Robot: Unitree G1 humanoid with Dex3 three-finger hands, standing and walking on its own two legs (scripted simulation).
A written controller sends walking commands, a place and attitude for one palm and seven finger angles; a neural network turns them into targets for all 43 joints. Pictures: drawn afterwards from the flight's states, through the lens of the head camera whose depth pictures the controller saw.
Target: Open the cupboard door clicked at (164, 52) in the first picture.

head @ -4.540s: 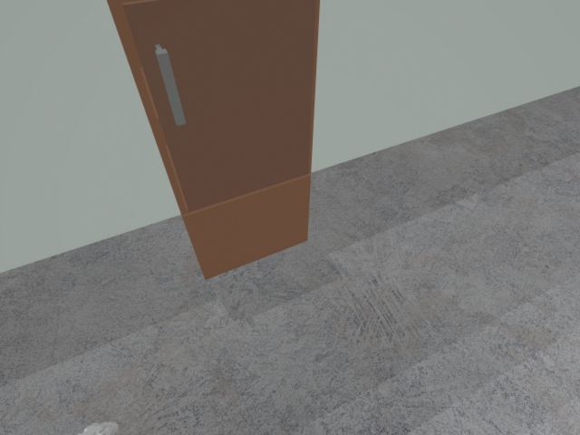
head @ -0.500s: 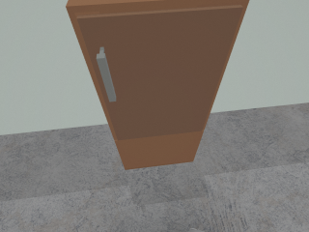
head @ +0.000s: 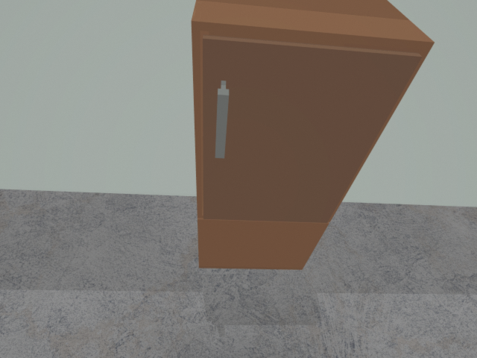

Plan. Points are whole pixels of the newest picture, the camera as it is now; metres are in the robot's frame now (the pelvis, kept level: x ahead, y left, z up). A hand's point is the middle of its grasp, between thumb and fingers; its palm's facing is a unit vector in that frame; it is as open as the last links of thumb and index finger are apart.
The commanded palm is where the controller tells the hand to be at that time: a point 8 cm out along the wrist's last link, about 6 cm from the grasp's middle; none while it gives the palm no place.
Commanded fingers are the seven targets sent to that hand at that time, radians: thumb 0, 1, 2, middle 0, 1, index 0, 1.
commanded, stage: come to a stop and stand still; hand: left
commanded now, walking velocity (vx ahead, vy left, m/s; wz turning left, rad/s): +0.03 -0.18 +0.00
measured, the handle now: (221, 121) +0.57 +0.09 +0.08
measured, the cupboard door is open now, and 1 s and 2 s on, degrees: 0 0 0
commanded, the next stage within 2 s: look again from close up in 1.56 s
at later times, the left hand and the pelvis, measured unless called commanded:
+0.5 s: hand out of the picture +0.02 +0.15 -0.18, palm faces -0.01 -0.98 -0.20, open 7.3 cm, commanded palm none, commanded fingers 0.00 0.90 0.90 -0.20 -0.30 -0.20 -0.30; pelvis -0.01 -0.02 +0.00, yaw +0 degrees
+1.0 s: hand out of the picture -0.05 +0.18 -0.17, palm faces +0.02 -0.98 -0.20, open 7.4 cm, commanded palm none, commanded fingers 0.00 0.90 0.90 -0.20 -0.30 -0.20 -0.30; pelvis -0.04 +0.00 +0.00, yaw +0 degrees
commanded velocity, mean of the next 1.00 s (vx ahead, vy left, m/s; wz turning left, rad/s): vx -0.01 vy -0.02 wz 0.00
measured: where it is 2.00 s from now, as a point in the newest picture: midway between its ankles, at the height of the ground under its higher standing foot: outside the picture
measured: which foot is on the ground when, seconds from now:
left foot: down 0.00-1.00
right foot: up 0.00-0.26, down 0.28-1.00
